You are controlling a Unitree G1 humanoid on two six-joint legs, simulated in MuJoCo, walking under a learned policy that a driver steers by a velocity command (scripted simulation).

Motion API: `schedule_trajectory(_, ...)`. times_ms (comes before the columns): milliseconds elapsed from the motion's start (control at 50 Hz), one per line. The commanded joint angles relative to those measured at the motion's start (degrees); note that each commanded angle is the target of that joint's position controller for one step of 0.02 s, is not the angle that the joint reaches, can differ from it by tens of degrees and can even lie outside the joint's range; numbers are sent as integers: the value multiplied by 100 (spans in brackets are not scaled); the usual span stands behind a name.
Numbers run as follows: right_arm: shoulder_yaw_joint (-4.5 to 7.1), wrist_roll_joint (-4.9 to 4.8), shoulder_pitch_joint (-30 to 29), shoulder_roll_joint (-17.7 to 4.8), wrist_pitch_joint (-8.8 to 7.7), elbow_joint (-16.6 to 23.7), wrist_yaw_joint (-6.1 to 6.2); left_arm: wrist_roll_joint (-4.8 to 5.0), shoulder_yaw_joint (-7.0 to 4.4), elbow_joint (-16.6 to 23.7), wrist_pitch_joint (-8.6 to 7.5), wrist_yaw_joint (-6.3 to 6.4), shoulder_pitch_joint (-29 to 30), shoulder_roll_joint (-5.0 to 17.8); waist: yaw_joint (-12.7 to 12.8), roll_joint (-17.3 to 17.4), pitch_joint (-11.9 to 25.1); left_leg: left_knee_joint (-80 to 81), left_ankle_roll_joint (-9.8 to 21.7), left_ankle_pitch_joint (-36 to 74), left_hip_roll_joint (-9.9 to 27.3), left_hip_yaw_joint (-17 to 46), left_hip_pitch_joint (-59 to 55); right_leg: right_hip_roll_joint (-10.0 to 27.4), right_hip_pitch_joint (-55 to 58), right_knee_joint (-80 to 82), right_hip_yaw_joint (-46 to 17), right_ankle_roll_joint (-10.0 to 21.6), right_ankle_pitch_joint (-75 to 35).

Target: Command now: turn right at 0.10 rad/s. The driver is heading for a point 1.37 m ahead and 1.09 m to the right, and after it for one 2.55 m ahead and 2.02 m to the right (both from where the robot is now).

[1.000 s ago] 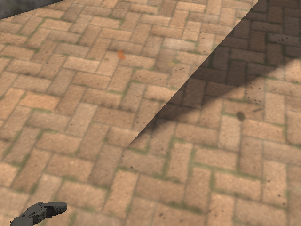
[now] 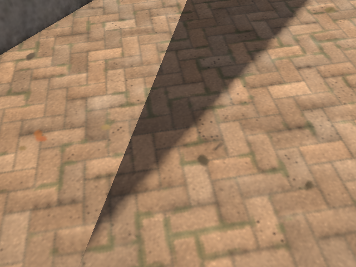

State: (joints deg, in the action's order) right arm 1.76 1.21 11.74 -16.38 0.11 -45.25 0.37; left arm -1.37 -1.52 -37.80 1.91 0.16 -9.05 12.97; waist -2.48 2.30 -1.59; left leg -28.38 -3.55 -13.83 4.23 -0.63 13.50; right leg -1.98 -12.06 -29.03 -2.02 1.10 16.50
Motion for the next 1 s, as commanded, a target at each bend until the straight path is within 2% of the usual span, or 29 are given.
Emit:
schedule_trajectory(20,139,-11,-177,-634,-94,296,16,-1,-181,251,-144,9,28,773,140,-729,215,265,-6,609,18,52,-108,739,50,793,-825,309,-944)
schedule_trajectory(80,132,-15,-85,-590,-102,129,44,19,-174,171,-139,29,66,774,132,-562,148,359,-26,655,20,54,-180,692,21,790,-800,322,-967)
schedule_trajectory(140,205,-26,-165,-740,-97,129,156,101,-274,215,-104,52,176,1075,149,-601,69,128,-75,484,-84,-96,-107,767,-79,827,-1143,518,-1305)
schedule_trajectory(180,208,-49,-202,-645,-96,178,207,158,-321,192,-62,93,15,1141,245,-765,207,-260,-67,-383,-319,-359,119,807,-34,1032,-1515,790,214)
schedule_trajectory(220,215,-115,-361,-553,-179,315,169,215,-384,100,-64,106,-283,1277,383,-1069,-70,-800,100,-1114,-444,-257,882,1097,-12,1420,-2298,1160,2016)
schedule_trajectory(240,221,-160,-421,-536,-264,384,128,229,-393,68,-110,113,-363,1274,385,-1215,-200,-1024,248,-1325,-404,-33,1134,1257,-25,1530,-2672,1289,2252)
schedule_trajectory(280,261,-240,-208,-601,-470,375,12,282,-381,88,-200,123,-254,1156,203,-1307,-174,-875,551,-1435,-273,304,1105,1368,-5,1415,-2924,1326,2022)
schedule_trajectory(320,321,-226,602,-668,-613,54,-62,338,-340,276,-166,123,394,994,-337,-918,86,549,726,-232,-195,266,-648,824,-908,875,-2293,872,1586)
schedule_trajectory(340,445,-103,1178,-1100,-626,-119,-30,306,-245,492,-183,130,776,617,-580,-59,203,975,861,-849,532,1140,-1633,206,-1936,-376,-1345,399,1344)
schedule_trajectory(360,566,-60,1576,-1552,-638,-208,-62,298,-223,708,-260,133,767,552,-584,1132,181,1671,1426,-1658,1639,3052,-2294,-406,-3097,-1911,-564,101,1612)
schedule_trajectory(380,476,-70,1279,-1247,-637,-98,-54,268,-341,613,-324,132,434,963,-358,781,-98,1678,1686,-1634,2028,3385,-2059,-25,-3529,-2798,-862,39,1701)
schedule_trajectory(400,381,-118,992,-890,-637,41,-19,308,-392,416,-360,75,83,1041,-185,498,-279,1664,1524,-1547,1765,2866,-2033,137,-3639,-3189,-964,51,1216)
schedule_trajectory(440,342,-134,727,-759,-596,101,28,346,-402,292,-387,14,-31,933,-77,457,-447,1772,1193,-759,1453,1932,-2069,365,-3911,-3417,-832,38,336)
schedule_trajectory(480,295,-51,800,-630,-570,102,55,332,-382,279,-411,-71,57,791,-142,442,-371,1811,1037,519,1106,972,-1821,457,-3635,-3464,-554,-23,-280)
schedule_trajectory(560,312,-49,887,-730,-526,80,69,314,-283,554,-402,-175,453,542,-221,282,-433,1971,1130,1542,949,11,-1489,559,-3443,-2663,-145,-200,-990)
schedule_trajectory(660,352,-155,1122,-955,-470,-70,82,312,-163,861,-456,-382,1168,371,-357,216,-684,2035,1105,2093,1041,-698,-1382,516,-2753,-1184,501,3,-1455)
schedule_trajectory(680,364,-189,1148,-1001,-449,-100,79,318,-175,895,-459,-417,1211,411,-303,222,-657,1905,1082,2577,1090,-797,-1524,456,-2623,-1005,582,106,-1357)
schedule_trajectory(720,408,-232,1111,-1168,-400,-111,102,299,-270,919,-442,-448,1064,611,-25,407,-325,1278,996,4700,1163,-1002,-1830,136,-2036,-843,825,371,-1006)
schedule_trajectory(760,461,-255,1027,-1326,-321,-75,154,310,-486,716,-387,-424,78,1020,628,582,382,-182,897,6251,1170,-1122,-1788,-255,-664,-751,961,718,-681)
schedule_trajectory(780,443,-283,901,-1291,-323,-6,173,323,-666,466,-338,-337,-892,1307,1169,405,852,-1406,736,5833,998,-1213,-1072,-354,820,-351,788,968,-1034)
schedule_trajectory(800,313,-118,1039,-896,-379,134,164,338,-768,248,-245,-188,-1586,1639,1259,-488,1292,-3223,539,2001,622,-1061,569,509,2590,-286,-634,1246,-751)
schedule_trajectory(820,90,-93,1446,-311,-554,521,76,333,-780,460,-339,-164,-1227,2119,576,-1690,2205,-5316,284,-1989,-585,-225,2628,2074,4006,613,-4314,2500,631)
schedule_trajectory(840,226,-279,672,-921,-778,651,-10,268,-643,455,-410,-176,-1343,1560,1063,-899,2224,-5580,369,-1608,-380,771,3193,2082,3686,1354,-4533,2301,1228)
schedule_trajectory(860,235,-441,238,-972,-862,853,-38,231,-556,361,-493,-184,-1099,1322,923,-721,1258,-5247,486,-1052,-142,675,3398,1886,2827,1475,-3682,2009,945)
schedule_trajectory(880,211,-347,250,-871,-887,815,0,240,-501,367,-553,-201,-705,1192,545,-136,675,-4665,481,-629,117,659,3069,1604,1801,1515,-3002,1792,200)
schedule_trajectory(900,243,-190,352,-873,-849,728,31,217,-453,417,-586,-196,-362,1025,308,-143,478,-4214,416,-419,285,675,2684,1332,1131,1548,-2477,1669,-416)
schedule_trajectory(920,263,-136,513,-882,-770,687,14,149,-430,485,-596,-176,-163,985,112,-312,344,-4058,357,-265,381,689,2336,1155,607,1669,-2169,1635,-807)
schedule_trajectory(940,267,-90,587,-854,-701,685,4,155,-438,473,-609,-160,-89,995,25,-380,285,-3877,264,-196,397,630,2182,1078,277,1760,-2036,1659,-1089)
schedule_trajectory(1000,215,20,275,-661,-577,827,21,208,-461,290,-643,-73,-281,1132,60,-371,61,-3129,-35,298,323,403,2158,880,-432,1846,-1507,1663,-1712)
